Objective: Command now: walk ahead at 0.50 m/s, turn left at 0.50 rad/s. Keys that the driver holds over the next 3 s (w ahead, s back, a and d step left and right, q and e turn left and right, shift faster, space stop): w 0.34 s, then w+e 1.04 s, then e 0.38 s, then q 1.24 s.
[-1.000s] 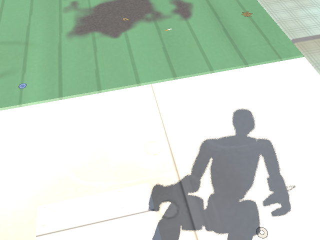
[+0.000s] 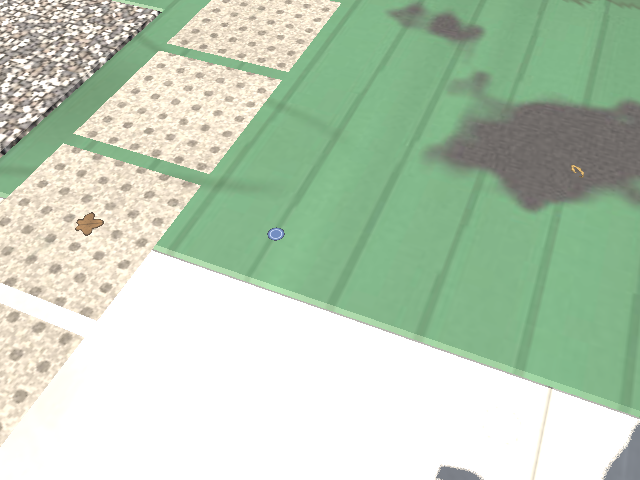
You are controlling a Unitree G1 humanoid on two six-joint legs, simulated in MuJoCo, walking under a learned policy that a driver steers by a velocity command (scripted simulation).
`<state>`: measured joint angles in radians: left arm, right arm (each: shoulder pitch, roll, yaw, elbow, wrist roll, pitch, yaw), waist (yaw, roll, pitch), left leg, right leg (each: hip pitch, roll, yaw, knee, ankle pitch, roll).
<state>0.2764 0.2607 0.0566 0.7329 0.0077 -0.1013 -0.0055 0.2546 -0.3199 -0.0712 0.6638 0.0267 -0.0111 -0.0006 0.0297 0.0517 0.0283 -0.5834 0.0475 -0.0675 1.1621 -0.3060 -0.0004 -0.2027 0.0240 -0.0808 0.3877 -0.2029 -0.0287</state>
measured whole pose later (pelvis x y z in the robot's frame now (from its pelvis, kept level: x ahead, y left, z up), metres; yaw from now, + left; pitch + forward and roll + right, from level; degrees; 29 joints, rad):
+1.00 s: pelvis +0.55 +0.01 -0.01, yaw -13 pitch +1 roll +0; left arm 0.24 0.29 0.07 0.71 -0.01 -0.05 -0.03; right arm 0.20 -0.29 -0.05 0.75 0.00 -0.11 0.00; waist 0.01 0.01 0.06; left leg -0.47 0.07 -0.05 1.17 -0.36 -0.01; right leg -0.33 0.10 0.01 0.47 -0.17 -0.10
